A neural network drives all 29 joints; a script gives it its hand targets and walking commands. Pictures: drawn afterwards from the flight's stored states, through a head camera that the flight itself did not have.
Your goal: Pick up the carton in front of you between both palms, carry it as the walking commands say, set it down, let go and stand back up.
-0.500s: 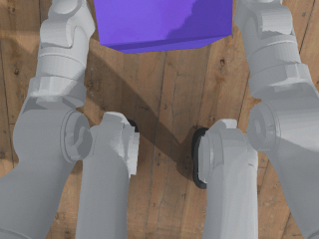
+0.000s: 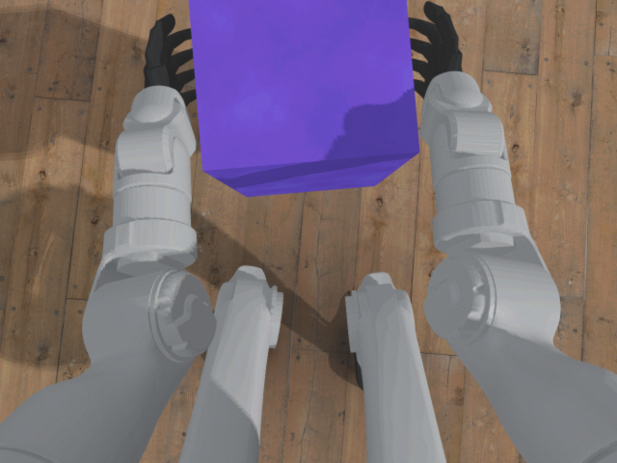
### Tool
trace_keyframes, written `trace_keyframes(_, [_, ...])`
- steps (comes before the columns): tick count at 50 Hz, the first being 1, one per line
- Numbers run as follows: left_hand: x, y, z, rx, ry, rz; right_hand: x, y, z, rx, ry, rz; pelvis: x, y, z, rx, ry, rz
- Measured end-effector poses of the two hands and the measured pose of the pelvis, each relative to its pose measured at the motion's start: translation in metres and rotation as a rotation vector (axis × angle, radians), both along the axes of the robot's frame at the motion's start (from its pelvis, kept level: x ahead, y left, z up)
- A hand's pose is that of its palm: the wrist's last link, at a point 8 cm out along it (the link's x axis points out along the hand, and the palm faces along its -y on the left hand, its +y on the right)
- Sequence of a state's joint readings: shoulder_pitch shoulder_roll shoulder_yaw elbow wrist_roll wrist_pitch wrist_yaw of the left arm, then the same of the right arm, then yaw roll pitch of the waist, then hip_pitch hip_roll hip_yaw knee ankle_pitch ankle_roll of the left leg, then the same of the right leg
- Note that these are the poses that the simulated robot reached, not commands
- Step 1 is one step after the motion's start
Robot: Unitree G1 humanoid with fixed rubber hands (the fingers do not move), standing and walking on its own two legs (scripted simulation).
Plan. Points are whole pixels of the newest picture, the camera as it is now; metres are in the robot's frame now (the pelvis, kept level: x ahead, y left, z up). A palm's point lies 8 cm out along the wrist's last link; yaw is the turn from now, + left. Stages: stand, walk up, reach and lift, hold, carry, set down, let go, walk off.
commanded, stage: reach and lift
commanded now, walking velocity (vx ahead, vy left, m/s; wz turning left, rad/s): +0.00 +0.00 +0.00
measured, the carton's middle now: (304, 103) +0.53 +0.03 -0.13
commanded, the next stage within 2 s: none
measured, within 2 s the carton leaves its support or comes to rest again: neither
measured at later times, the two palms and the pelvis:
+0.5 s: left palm (94, 53) +0.47 +0.17 +0.09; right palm (534, 48) +0.48 -0.13 +0.09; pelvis +0.05 +0.00 +0.13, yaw +0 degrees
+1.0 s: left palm out of the picture +0.42 +0.16 +0.24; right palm out of the picture +0.43 -0.14 +0.24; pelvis +0.10 +0.00 +0.26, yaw +0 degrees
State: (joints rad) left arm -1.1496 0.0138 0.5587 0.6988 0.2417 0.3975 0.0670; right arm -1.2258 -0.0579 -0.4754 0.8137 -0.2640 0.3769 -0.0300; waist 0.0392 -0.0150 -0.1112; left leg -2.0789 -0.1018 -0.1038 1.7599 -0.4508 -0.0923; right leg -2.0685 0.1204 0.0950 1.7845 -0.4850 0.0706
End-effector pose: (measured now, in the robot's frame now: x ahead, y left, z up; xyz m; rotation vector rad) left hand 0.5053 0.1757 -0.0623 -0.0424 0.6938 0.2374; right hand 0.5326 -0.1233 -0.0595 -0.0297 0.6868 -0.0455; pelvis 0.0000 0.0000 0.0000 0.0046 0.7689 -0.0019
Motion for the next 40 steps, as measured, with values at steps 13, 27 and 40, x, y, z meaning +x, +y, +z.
trace_keyframes(13, [-0.015,-0.007,0.074,-0.008,0.000,-0.014,-0.023,-0.008,0.072,0.013,0.001,-0.031,0.024,0.003,0.061,-0.005,-0.039,0.000])
trace_keyframes(27, [-0.043,-0.009,0.167,-0.017,0.002,-0.021,-0.055,-0.010,0.165,0.019,0.004,-0.050,0.052,0.001,0.141,-0.003,-0.173,0.003])
trace_keyframes(40, [-0.066,-0.013,0.244,-0.016,-0.003,-0.043,-0.085,-0.014,0.241,0.021,-0.001,-0.073,0.076,0.001,0.211,-0.003,-0.338,0.005])
